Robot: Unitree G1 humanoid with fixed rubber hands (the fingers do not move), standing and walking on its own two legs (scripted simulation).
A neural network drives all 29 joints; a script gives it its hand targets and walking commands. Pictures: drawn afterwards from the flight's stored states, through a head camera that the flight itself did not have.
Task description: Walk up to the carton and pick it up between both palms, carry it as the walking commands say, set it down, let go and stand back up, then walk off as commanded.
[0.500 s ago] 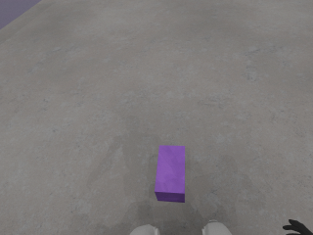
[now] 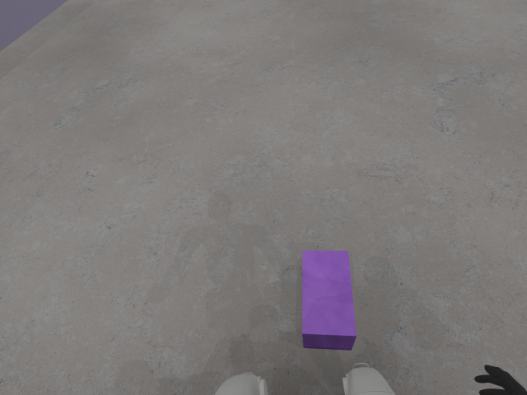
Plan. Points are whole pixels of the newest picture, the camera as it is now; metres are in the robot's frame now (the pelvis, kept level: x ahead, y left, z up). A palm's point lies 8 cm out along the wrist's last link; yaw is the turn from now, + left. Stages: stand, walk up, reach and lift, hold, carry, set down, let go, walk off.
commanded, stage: walk up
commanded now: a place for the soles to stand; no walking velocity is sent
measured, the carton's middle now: (326, 298) +0.50 -0.13 -0.64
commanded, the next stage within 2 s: none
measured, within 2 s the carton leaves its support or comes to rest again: neither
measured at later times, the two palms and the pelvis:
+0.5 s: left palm out of the picture +0.14 +0.42 -0.07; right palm out of the picture +0.12 -0.25 -0.09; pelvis +0.03 +0.08 +0.00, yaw -2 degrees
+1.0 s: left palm out of the picture +0.15 +0.39 -0.06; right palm out of the picture +0.12 -0.28 -0.08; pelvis +0.02 +0.05 +0.00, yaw -4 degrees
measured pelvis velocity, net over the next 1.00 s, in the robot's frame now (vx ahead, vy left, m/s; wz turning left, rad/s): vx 0.02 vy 0.05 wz -0.08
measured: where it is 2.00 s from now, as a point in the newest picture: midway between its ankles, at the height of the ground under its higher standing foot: outside the picture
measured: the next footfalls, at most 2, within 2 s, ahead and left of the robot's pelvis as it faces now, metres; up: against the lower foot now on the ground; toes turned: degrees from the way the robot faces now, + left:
left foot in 0.08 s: +0.07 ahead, +0.16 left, +0.00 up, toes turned +5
right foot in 0.38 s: +0.14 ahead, -0.10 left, +0.00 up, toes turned -3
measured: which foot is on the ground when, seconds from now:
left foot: up 0.00-0.06, down 0.08-1.00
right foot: down 0.00-0.08, up 0.10-0.36, down 0.38-1.00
